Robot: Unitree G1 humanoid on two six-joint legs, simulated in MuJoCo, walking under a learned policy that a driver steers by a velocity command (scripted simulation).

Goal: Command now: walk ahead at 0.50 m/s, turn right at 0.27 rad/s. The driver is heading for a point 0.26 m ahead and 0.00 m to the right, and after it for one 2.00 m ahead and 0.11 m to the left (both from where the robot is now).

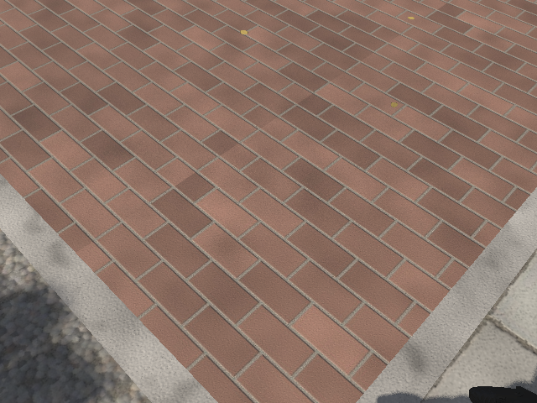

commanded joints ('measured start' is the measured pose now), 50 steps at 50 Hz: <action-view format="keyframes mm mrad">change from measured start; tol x16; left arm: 1 -56 125 16 -102 -1 -27 -1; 27 -325 60 3 -92 51 26 -6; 50 -193 22 13 157 28 45 27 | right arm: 1 239 -144 -53 5 11 11 -4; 50 154 -64 2 270 4 110 -51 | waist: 1 -128 128 -72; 17 -38 126 -73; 21 -45 -170 -257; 33 -46 94 56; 50 -50 36 6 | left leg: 1 555 376 -572 -255 -313 202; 5 288 263 -251 -270 468 181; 8 261 242 -127 -264 702 185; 18 269 170 -81 -68 363 59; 21 7 79 -38 254 -458 -76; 22 -28 88 -46 287 -503 -89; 30 303 101 -13 -61 22 -73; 33 75 118 -46 -135 -252 -16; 50 187 90 -15 -112 47 -27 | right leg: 1 -558 -94 -21 372 48 11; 16 -108 -94 -161 -398 458 22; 20 381 -415 123 -404 1184 -230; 31 -126 -162 -77 -552 50 -7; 38 49 -122 -142 -423 428 7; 50 92 -126 -148 -422 513 26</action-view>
